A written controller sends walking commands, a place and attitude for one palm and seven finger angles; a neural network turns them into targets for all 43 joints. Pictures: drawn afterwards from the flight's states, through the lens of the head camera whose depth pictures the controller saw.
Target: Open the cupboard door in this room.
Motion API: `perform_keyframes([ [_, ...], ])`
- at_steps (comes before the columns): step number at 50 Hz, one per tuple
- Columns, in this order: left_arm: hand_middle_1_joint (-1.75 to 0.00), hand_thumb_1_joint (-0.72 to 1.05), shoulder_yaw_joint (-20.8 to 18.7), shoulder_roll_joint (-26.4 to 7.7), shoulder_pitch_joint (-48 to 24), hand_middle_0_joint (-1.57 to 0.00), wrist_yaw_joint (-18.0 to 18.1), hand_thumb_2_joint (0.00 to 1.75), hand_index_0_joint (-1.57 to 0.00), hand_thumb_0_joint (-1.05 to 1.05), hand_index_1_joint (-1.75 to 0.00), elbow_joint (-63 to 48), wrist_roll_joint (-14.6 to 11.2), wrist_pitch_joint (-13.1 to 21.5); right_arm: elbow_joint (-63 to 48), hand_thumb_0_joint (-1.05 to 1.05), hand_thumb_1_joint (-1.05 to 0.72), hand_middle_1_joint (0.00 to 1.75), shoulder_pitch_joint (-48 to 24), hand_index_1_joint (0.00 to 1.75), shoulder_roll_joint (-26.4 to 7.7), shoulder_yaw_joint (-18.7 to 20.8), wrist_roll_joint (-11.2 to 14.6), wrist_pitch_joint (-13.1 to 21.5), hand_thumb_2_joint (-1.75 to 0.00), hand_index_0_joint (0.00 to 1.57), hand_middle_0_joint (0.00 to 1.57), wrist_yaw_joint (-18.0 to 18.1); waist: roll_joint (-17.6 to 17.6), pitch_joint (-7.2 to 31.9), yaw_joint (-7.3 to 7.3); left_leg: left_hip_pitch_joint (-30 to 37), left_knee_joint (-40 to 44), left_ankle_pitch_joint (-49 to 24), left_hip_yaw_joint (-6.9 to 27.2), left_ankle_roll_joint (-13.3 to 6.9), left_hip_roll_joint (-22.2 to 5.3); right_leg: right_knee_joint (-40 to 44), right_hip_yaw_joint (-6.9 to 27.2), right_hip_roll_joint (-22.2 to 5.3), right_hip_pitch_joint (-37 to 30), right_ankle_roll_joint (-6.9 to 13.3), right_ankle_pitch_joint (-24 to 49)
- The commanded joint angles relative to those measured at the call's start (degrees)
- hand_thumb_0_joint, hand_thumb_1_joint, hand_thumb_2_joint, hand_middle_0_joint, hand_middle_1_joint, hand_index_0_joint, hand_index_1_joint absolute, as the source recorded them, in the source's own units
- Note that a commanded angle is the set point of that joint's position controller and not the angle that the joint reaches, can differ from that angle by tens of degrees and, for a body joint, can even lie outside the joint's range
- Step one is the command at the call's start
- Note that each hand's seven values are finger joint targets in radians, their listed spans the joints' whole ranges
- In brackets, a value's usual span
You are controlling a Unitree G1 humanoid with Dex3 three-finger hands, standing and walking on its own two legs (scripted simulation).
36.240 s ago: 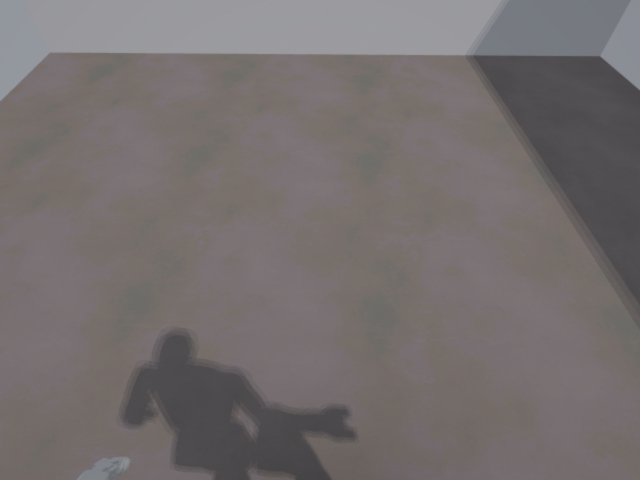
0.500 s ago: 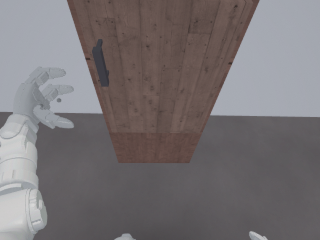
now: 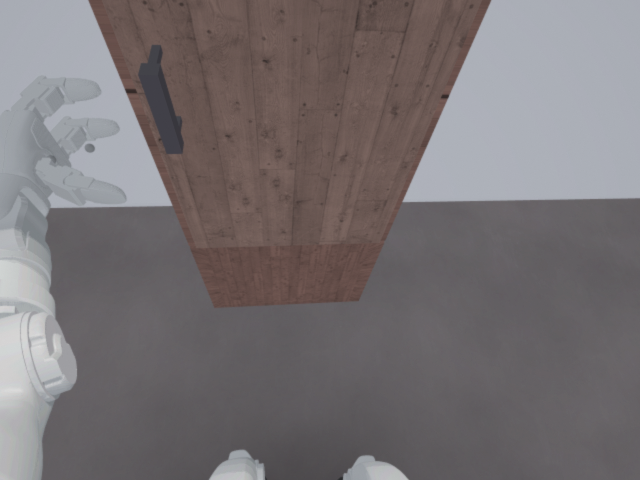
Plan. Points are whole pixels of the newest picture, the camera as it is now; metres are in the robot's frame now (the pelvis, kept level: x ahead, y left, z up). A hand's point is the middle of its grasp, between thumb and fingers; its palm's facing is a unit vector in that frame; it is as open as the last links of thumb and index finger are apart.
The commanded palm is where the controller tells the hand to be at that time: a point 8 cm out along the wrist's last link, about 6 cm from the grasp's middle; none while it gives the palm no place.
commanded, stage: move the hooked fingers beside the handle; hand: left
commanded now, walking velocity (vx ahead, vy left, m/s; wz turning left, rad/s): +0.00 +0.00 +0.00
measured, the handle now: (165, 102) +0.57 +0.18 +0.11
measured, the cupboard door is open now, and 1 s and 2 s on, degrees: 0 0 0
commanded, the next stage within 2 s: slide the fingers in behind the handle in 1.00 s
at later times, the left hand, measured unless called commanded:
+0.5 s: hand (114, 126) +0.52 +0.23 +0.10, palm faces +0.02 -1.00 +0.01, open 14.0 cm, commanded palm +0.50 +0.28 +0.11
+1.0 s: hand (114, 133) +0.50 +0.23 +0.11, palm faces +0.02 -1.00 +0.00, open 14.0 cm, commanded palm +0.49 +0.27 +0.10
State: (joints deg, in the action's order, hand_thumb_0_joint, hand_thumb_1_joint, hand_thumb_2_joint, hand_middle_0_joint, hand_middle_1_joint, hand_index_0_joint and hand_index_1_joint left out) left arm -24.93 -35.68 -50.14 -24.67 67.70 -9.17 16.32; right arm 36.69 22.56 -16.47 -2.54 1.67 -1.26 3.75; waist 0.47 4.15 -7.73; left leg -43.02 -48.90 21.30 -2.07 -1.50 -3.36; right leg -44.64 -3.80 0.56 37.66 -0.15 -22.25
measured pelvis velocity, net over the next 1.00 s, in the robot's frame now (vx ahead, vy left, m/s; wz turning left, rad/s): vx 0.01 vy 0.00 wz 0.00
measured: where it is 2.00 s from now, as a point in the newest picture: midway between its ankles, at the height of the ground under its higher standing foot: outside the picture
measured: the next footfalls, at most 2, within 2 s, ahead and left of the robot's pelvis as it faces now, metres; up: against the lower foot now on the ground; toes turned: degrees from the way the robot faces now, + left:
none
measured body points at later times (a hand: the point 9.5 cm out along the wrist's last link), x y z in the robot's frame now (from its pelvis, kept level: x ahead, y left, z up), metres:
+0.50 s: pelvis +0.01 +0.00 +0.00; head +0.13 +0.02 +0.43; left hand +0.52 +0.29 +0.11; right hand -0.03 -0.26 -0.11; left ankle +0.02 +0.10 -0.70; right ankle -0.01 -0.13 -0.70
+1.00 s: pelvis +0.01 +0.00 +0.00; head +0.11 +0.02 +0.43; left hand +0.50 +0.28 +0.11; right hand +0.03 -0.28 -0.11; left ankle +0.02 +0.10 -0.70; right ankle -0.01 -0.13 -0.70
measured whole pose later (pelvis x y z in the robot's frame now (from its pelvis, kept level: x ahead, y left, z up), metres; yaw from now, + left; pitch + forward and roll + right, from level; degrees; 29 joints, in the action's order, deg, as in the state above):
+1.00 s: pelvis +0.01 +0.00 +0.00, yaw +0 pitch +17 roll -3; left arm -24.2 -34.5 -53.0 -20.2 68.4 -7.0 17.6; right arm 34.9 21.8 -16.0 -2.4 1.0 -4.1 2.4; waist 1.1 5.1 -8.6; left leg -45.6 -50.9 22.7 -1.5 -1.1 -3.9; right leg -46.1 -4.1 1.2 40.0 0.2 -23.4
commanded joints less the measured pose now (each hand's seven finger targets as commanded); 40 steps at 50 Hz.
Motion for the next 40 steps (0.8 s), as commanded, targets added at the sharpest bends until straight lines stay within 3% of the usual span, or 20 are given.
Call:
perform_keyframes([
  [1,-1.2,-0.5,-1.42,-16.87,-28.35,-0.3,1.11,0.3,-0.3,0.0,-1.2,-11.76,0.02,4.43,-3.64,0.0,-0.9,0.3,8.12,0.3,-10.71,4.11,-0.29,0.85,-0.9,0.2,0.2,0.61,8.49,24.56,-1.31,22.31,3.79,-19.54,4.82,-0.35,1.47,3.91,1.86,2.27,-1.04,0.97,16.56],
  [4,-1.2,-0.5,-3.13,-19.55,-29.41,-0.3,1.57,0.3,-0.3,0.0,-1.2,-9.58,0.57,4.64,-3.33,0.0,-0.9,0.3,9.28,0.3,-11.02,4.01,-0.44,0.45,-0.9,0.2,0.2,0.49,7.9,24.9,-1.5,21.48,3.18,-20.33,4.88,-0.45,1.33,3.58,1.98,2.5,-1.03,0.89,17.3],
  [5,-1.2,-0.5,-1.77,-18.15,-30.13,-0.3,1.53,0.3,-0.3,0.0,-1.2,-8.92,0.8,4.3,-3.28,0.0,-0.9,0.3,9.31,0.3,-10.92,3.99,-0.46,0.33,-0.9,0.2,0.2,0.42,8.16,24.44,-2.21,20.79,2.84,-19.58,4.59,-0.54,1.43,3.77,2.11,2.41,-0.37,0.74,16.95],
  [8,-1.2,-0.5,-3.15,-20.98,-31.65,-0.3,2.04,0.3,-0.3,0.0,-1.2,-6.87,1.63,3.72,-3.11,0.0,-0.9,0.3,10.66,0.3,-11.32,3.81,-0.7,-0.18,-0.9,0.2,0.2,0.46,7.3,23.77,-2.47,19.33,2.54,-19.48,5.0,-0.64,1.27,3.44,1.98,2.57,-0.25,0.87,16.64],
  [10,-1.2,-0.5,-1.84,-19.94,-33.67,-0.3,2.35,0.3,-0.3,0.0,-1.2,-8.34,2.47,3.98,-3.18,0.0,-0.9,0.3,11.17,0.3,-11.05,3.87,-0.88,-0.35,-0.9,0.2,0.2,0.27,11.1,26.48,-2.7,21.96,2.12,-21.52,5.25,-0.26,1.15,3.06,1.87,2.62,1.27,0.88,17.06],
  [13,-1.2,-0.5,-1.85,-17.9,-30.7,-0.3,2.53,0.3,-0.3,0.0,-1.2,-7.07,1.69,3.93,-3.34,0.0,-0.9,0.3,12.19,0.3,-11.08,3.98,-1.25,-0.76,-0.9,0.2,0.2,-0.14,9.52,25.95,-2.43,23.0,2.13,-23.67,5.68,-0.11,0.74,2.91,1.19,3.01,1.94,1.09,17.32],
  [16,-1.2,-0.5,-2.68,-18.54,-28.94,-0.3,2.69,0.3,-0.3,0.0,-1.2,-7.33,1.95,3.22,-3.78,0.0,-0.9,0.3,12.26,0.3,-11.05,4.21,-1.21,-1.34,-0.9,0.2,0.2,-0.44,8.23,26.55,-1.94,21.34,1.98,-23.35,4.81,-0.38,0.87,2.86,1.4,3.04,0.47,0.72,18.67],
  [18,-1.2,-0.5,-5.28,-21.73,-27.23,-0.3,3.16,0.3,-0.3,0.0,-1.2,-7.06,2.07,3.13,-4.28,0.0,-0.9,0.3,12.59,0.3,-11.36,4.08,-1.28,-1.78,-0.9,0.2,0.2,-0.46,6.63,26.13,-1.11,19.13,1.97,-22.8,4.46,-0.61,1.1,2.71,1.58,3.12,-1.37,0.81,19.24],
  [21,-1.2,-0.5,-4.26,-21.33,-29.41,-0.3,3.64,0.3,-0.3,0.0,-1.2,-10.96,2.81,4.16,-4.62,0.0,-0.9,0.3,12.33,0.3,-10.91,4.23,-1.21,-2.11,-0.9,0.2,0.2,-0.58,9.98,26.92,-1.28,20.96,1.93,-23.86,4.51,-0.34,0.93,2.52,1.54,3.09,-0.52,0.79,19.55],
  [24,-1.2,-0.5,-5.55,-21.1,-27.97,-0.3,3.96,0.3,-0.3,0.0,-1.2,-14.98,2.0,5.76,-4.7,0.0,-0.9,0.3,12.42,0.3,-10.67,4.72,-1.28,-2.32,-0.9,0.2,0.2,-0.8,11.35,31.63,-0.55,25.71,1.27,-29.61,4.83,-0.04,0.66,2.04,1.55,3.42,-1.35,0.92,22.65],
  [25,-1.2,-0.5,-3.93,-18.66,-27.64,-0.3,3.67,0.3,-0.3,0.0,-1.2,-14.64,1.64,5.56,-4.56,0.0,-0.9,0.3,12.0,0.3,-10.35,4.63,-1.17,-2.29,-0.9,0.2,0.2,-1.04,12.02,30.73,-0.89,25.91,1.26,-29.13,4.64,0.0,0.7,2.31,1.42,3.48,-0.76,0.86,22.31],
  [28,-1.2,-0.5,-3.82,-18.57,-26.92,-0.3,3.27,0.3,-0.3,0.0,-1.2,-10.49,1.33,4.1,-3.92,0.0,-0.9,0.3,12.04,0.3,-10.7,4.49,-0.95,-2.7,-0.9,0.2,0.2,-0.77,8.08,25.45,-1.53,22.1,1.76,-25.76,4.58,-0.47,0.87,2.95,1.27,3.43,-0.94,0.92,21.14],
  [30,-1.2,-0.5,-2.36,-17.25,-27.28,-0.3,3.3,0.3,-0.3,0.0,-1.2,-11.45,1.8,3.7,-4.12,0.0,-0.9,0.3,11.49,0.3,-10.46,4.54,-0.91,-2.65,-0.9,0.2,0.2,-0.78,10.43,25.74,-1.55,23.13,1.94,-26.27,4.45,-0.36,0.91,2.97,1.3,3.25,-0.22,0.84,21.34],
  [31,-1.2,-0.5,-2.47,-17.18,-26.43,-0.3,3.43,0.3,-0.3,0.0,-1.2,-12.24,1.79,3.79,-4.15,0.0,-0.9,0.3,11.61,0.3,-10.46,4.67,-0.92,-2.74,-0.9,0.2,0.2,-0.78,9.28,26.53,-1.42,23.68,1.74,-27.11,4.61,-0.37,0.84,2.9,1.31,3.27,-0.44,0.84,21.79],
  [33,-1.2,-0.5,-1.29,-14.8,-27.29,-0.3,3.53,0.3,-0.3,0.0,-1.2,-14.42,0.96,4.47,-4.13,0.0,-0.9,0.3,11.28,0.3,-10.15,4.69,-1.02,-2.55,-0.9,0.2,0.2,-0.93,10.66,26.95,-1.71,25.62,1.43,-29.18,4.72,-0.33,0.8,2.8,1.2,3.3,0.04,1.02,22.53],
  [34,-1.2,-0.5,-2.6,-15.94,-25.71,-0.3,3.56,0.3,-0.3,0.0,-1.2,-13.38,0.79,4.5,-4.13,0.0,-0.9,0.3,11.14,0.3,-10.21,4.74,-0.97,-2.67,-0.9,0.2,0.2,-0.98,9.81,27.53,-0.99,25.15,1.42,-29.1,4.62,-0.22,0.78,2.69,1.27,3.31,-0.77,0.93,22.87],
  [35,-1.2,-0.5,-2.27,-15.57,-25.41,-0.3,3.54,0.3,-0.3,0.0,-1.2,-12.89,0.55,4.44,-4.2,0.0,-0.9,0.3,10.81,0.3,-10.24,4.71,-0.86,-2.72,-0.9,0.2,0.2,-0.97,7.98,26.61,-1.37,24.04,1.6,-28.07,4.55,-0.31,0.85,2.83,1.3,3.27,-1.22,0.82,22.91],
  [37,-1.2,-0.5,-0.09,-12.83,-25.35,-0.3,3.47,0.3,-0.3,0.0,-1.2,-11.78,0.48,3.99,-4.48,0.0,-0.9,0.3,9.9,0.3,-10.04,4.57,-0.7,-2.62,-0.9,0.2,0.2,-1.08,7.59,24.07,-1.73,22.48,2.06,-24.88,4.21,-0.44,1.1,3.24,1.24,3.17,-0.69,0.74,21.26],
  [39,-1.2,-0.5,-0.64,-14.08,-27.26,-0.3,4.05,0.3,-0.3,0.0,-1.2,-11.14,0.9,4.08,-4.26,0.0,-0.9,0.3,9.81,0.3,-10.22,4.42,-0.66,-2.66,-0.9,0.2,0.2,-0.84,8.05,23.55,-2.05,22.07,2.05,-24.47,4.46,-0.44,1.11,2.92,1.31,2.99,-0.16,0.82,20.93],
  [40,-1.2,-0.5,-1.83,-15.42,-26.98,-0.3,4.33,0.3,-0.3,0.0,-1.2,-10.93,0.93,4.08,-4.3,0.0,-0.9,0.3,9.98,0.3,-10.38,4.52,-0.78,-2.61,-0.9,0.2,0.2,-0.8,6.21,24.01,-1.87,21.4,1.97,-23.64,4.46,-0.59,1.18,3.03,1.47,2.95,-0.93,0.66,20.85],
])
